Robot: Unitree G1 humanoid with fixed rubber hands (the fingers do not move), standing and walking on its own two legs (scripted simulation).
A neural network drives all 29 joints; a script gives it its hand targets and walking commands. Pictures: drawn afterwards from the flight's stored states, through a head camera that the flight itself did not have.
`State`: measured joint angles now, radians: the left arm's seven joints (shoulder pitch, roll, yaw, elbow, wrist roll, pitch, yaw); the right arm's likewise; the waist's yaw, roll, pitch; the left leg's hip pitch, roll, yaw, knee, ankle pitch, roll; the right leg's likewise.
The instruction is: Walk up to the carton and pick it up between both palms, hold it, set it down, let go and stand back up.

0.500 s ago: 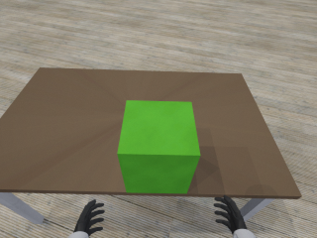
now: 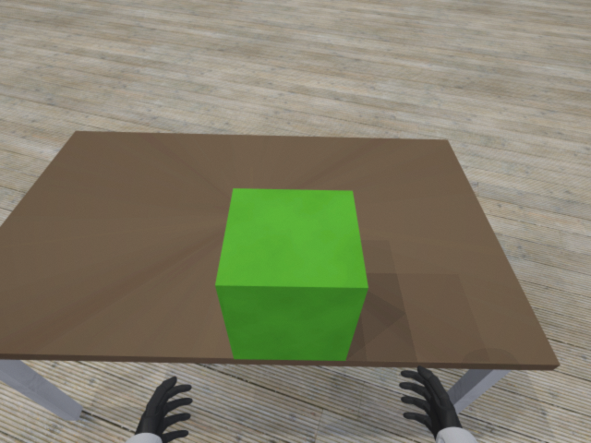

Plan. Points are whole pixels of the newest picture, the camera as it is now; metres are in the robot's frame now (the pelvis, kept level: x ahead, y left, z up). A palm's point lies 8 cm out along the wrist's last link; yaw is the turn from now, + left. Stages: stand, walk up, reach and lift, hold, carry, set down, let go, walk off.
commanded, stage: let go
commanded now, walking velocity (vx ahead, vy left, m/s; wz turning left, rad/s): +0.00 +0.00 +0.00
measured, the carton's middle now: (291, 277) +0.40 +0.01 -0.07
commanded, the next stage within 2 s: stand in 0.04 s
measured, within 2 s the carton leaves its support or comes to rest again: neither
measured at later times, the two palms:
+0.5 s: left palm out of the picture +0.12 +0.27 -0.12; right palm out of the picture +0.14 -0.22 -0.10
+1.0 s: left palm out of the picture +0.09 +0.27 -0.13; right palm out of the picture +0.13 -0.22 -0.10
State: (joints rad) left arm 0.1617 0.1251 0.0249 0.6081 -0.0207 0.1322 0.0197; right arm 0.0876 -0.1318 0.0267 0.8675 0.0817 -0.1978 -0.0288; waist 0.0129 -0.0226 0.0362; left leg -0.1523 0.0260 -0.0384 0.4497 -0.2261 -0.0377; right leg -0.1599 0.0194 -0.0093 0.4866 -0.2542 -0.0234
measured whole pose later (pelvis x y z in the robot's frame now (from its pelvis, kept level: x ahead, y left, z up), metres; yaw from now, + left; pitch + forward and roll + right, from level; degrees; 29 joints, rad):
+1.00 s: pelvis +0.00 +0.02 +0.00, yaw +0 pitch -4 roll -1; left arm 0.19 0.23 0.05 0.91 0.03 0.00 0.02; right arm 0.14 -0.21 0.01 0.87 0.04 -0.01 -0.01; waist 0.01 -0.03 0.04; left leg -0.19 0.03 -0.04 0.53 -0.27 -0.03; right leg -0.16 0.02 -0.01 0.49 -0.26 -0.01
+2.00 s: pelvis -0.01 +0.01 +0.00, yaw +0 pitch -5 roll -1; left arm 0.19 0.23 0.05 0.97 0.03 -0.01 0.01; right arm 0.14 -0.21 0.01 0.93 0.04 -0.01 -0.01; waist 0.01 -0.02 0.04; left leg -0.18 0.03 -0.04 0.51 -0.25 -0.03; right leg -0.16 0.02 -0.01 0.49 -0.24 -0.01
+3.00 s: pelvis -0.01 +0.01 +0.00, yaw +0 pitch -5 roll +0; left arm 0.19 0.23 0.05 1.00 0.02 -0.01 0.01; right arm 0.14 -0.21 0.01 0.96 0.04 -0.01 -0.01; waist 0.01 -0.01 0.04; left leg -0.17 0.03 -0.04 0.49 -0.24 -0.03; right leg -0.16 0.02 -0.01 0.49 -0.24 -0.02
